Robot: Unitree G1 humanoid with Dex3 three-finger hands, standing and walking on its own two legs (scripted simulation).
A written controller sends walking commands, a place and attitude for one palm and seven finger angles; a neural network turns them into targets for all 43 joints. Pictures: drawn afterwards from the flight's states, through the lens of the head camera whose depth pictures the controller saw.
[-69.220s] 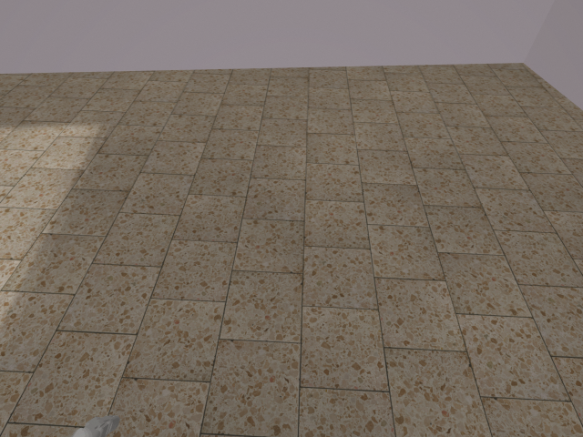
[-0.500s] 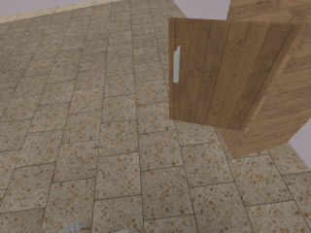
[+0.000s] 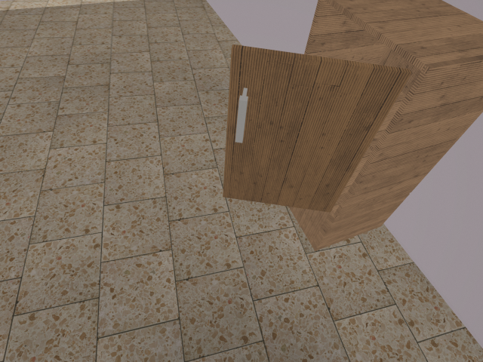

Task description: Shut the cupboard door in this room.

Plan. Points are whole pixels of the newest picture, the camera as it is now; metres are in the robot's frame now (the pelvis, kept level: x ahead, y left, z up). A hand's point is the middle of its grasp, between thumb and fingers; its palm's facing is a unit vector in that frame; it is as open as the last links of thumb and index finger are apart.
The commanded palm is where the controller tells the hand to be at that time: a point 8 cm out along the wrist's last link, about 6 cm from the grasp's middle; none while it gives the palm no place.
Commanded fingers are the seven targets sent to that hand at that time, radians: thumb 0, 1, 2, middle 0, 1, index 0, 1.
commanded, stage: take the last steps up to it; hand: left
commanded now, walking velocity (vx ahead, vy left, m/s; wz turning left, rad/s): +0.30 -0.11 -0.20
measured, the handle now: (242, 115) +0.71 +0.04 -0.03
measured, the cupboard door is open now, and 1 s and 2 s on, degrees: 61 61 61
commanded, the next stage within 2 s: come to a stop and stand still in 0.68 s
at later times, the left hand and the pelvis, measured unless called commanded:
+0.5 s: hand (199, 334) +0.20 +0.08 -0.16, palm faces -0.06 -0.98 -0.18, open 7.3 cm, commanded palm none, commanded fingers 0.00 0.90 0.90 -0.20 -0.30 -0.20 -0.30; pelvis +0.09 -0.09 +0.00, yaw -3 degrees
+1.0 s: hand (210, 316) +0.24 +0.07 -0.18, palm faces +0.03 -0.99 -0.16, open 7.3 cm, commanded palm none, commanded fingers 0.00 0.90 0.90 -0.20 -0.30 -0.20 -0.30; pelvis +0.22 -0.10 +0.00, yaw -2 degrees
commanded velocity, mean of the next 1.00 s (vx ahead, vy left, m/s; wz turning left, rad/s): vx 0.12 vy -0.05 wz -0.01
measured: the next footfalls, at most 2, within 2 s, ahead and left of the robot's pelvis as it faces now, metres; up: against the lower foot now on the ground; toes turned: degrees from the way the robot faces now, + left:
right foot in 0.36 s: +0.13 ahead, -0.19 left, +0.00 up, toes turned -10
left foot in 0.74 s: +0.29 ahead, +0.00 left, +0.00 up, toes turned +5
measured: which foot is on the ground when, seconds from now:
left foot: down 0.00-0.36, up 0.38-0.72, down 0.74-1.00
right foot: up 0.00-0.34, down 0.36-0.76, up 0.78-1.00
